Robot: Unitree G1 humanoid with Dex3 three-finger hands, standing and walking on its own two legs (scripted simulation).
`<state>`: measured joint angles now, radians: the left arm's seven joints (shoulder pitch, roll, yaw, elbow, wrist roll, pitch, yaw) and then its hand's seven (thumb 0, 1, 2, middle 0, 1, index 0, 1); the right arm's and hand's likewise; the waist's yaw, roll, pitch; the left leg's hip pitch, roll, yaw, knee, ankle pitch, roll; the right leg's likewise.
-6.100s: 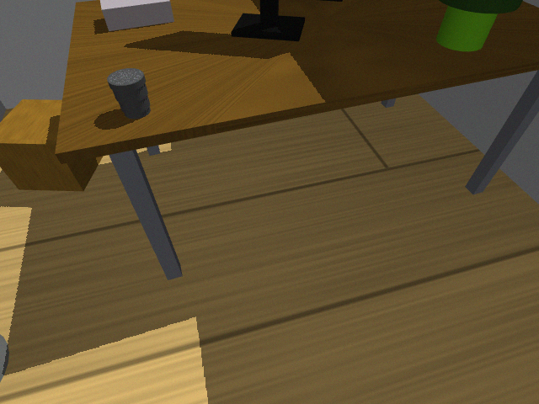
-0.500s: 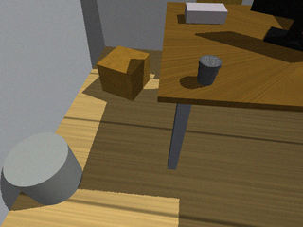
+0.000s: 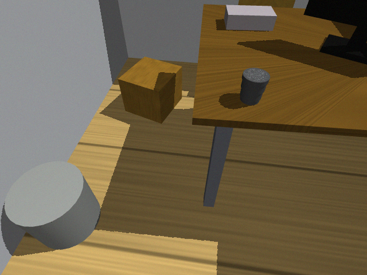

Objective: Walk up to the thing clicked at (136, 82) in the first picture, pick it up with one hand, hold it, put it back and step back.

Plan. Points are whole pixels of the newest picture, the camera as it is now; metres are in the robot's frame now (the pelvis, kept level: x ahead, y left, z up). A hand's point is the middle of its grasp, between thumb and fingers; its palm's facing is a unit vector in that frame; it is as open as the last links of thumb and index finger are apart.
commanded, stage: stand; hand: right
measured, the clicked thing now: (252, 87) +0.69 -0.23 +0.02
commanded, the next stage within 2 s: walk up in 0.88 s
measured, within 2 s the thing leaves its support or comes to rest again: neither
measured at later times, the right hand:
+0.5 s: hand out of the picture +0.07 -0.25 -0.16, palm faces -0.02 +0.94 -0.34, open 7.4 cm
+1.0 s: hand out of the picture +0.08 -0.27 -0.16, palm faces +0.00 +0.94 -0.34, open 7.4 cm
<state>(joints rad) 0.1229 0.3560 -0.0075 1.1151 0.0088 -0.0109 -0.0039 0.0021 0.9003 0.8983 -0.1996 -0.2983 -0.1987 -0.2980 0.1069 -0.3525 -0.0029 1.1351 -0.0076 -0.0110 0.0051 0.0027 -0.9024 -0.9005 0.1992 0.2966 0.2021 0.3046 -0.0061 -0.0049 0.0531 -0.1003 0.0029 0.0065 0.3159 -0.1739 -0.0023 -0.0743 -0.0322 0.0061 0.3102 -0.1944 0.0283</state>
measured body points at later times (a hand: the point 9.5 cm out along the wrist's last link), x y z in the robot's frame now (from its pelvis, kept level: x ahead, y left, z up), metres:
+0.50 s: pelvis +0.00 +0.00 +0.00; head +0.01 +0.00 +0.45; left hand +0.07 +0.30 -0.13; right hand +0.07 -0.30 -0.13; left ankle +0.00 +0.12 -0.75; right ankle -0.01 -0.14 -0.75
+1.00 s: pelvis +0.02 +0.00 -0.01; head +0.02 +0.00 +0.44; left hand +0.07 +0.31 -0.13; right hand +0.08 -0.32 -0.13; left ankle +0.00 +0.12 -0.75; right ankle -0.02 -0.14 -0.75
